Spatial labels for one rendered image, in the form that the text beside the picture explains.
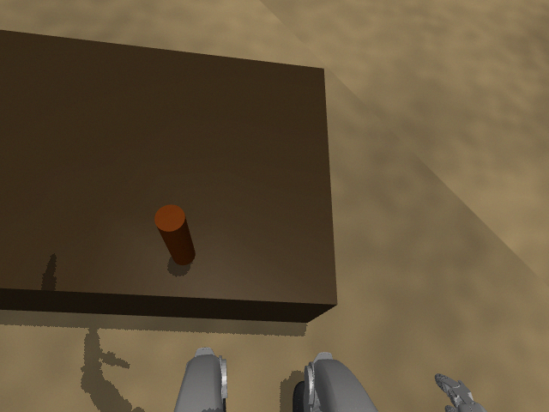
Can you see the can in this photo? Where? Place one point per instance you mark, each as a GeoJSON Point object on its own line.
{"type": "Point", "coordinates": [173, 227]}

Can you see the right robot hand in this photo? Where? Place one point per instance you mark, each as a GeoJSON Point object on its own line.
{"type": "Point", "coordinates": [459, 395]}

